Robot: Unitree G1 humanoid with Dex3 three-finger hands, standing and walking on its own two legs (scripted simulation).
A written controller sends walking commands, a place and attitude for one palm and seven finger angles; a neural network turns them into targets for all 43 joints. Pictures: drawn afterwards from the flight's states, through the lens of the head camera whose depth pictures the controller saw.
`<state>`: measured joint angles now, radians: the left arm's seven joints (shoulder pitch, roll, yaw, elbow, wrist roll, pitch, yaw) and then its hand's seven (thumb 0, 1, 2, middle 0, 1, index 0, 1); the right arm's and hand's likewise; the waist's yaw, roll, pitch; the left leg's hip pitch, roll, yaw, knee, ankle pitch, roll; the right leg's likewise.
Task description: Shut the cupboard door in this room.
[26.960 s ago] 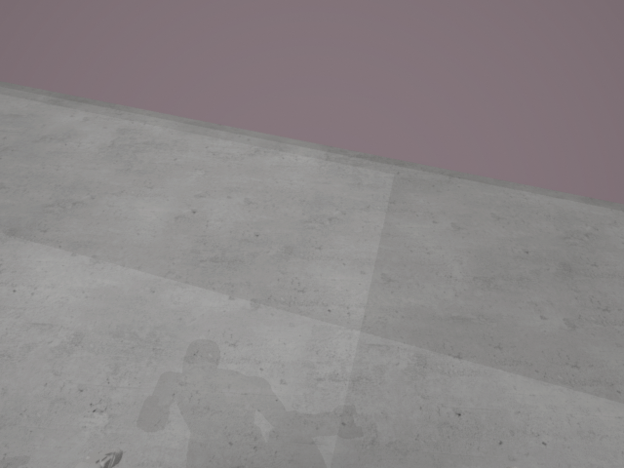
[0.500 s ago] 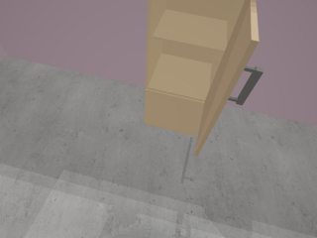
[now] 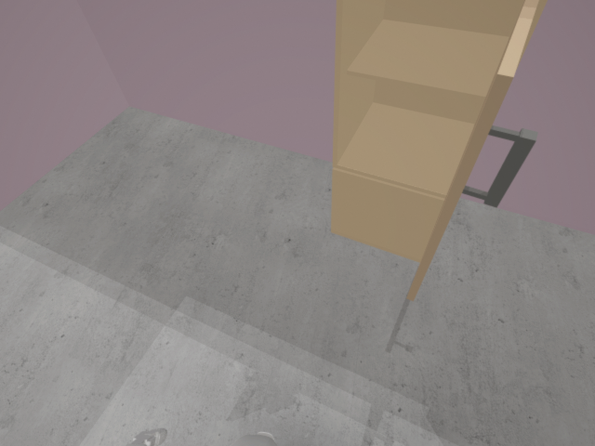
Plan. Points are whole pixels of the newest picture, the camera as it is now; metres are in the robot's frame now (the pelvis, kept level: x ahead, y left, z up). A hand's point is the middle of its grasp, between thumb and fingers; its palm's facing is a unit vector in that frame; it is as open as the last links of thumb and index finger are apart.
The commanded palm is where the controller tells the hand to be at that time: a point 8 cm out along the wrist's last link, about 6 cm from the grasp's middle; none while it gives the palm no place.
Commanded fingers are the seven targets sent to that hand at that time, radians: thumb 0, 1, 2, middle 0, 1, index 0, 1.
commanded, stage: turn or walk to find it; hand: left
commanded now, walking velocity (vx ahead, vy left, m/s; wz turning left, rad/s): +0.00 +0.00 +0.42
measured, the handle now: (494, 167) +0.51 -0.29 +0.06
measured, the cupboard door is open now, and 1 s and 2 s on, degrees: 87 87 87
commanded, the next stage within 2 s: stand and wait in 0.06 s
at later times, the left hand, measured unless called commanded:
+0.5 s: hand out of the picture -0.07 +0.19 -0.18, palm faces +0.14 -0.98 -0.17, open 7.4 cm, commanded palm none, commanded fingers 0.00 0.90 0.90 -0.20 -0.30 -0.20 -0.30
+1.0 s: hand out of the picture +0.08 +0.19 -0.16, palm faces -0.16 -0.95 -0.27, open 7.4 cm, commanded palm none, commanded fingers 0.00 0.90 0.90 -0.20 -0.30 -0.20 -0.30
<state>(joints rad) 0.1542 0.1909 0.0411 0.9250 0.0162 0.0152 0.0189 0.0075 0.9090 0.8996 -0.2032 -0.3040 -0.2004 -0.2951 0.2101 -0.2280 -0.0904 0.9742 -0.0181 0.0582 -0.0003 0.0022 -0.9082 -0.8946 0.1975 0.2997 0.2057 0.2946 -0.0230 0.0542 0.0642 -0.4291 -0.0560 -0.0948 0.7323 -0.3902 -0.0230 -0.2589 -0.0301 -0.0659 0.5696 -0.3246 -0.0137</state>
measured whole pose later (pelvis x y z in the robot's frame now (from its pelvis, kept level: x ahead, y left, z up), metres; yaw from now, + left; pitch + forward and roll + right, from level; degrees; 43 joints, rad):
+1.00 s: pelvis -0.01 +0.00 +0.00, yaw -10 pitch +0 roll +0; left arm 0.18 0.23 0.05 0.97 0.03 0.02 0.01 0.01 0.91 0.90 -0.20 -0.30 -0.20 -0.30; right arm 0.14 -0.26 -0.07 1.00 -0.01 0.05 -0.02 0.00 -0.91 -0.90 0.19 0.30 0.20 0.29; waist 0.00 0.01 0.11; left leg -0.43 0.07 0.01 0.99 -0.43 -0.06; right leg -0.26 -0.01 -0.02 0.52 -0.26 -0.02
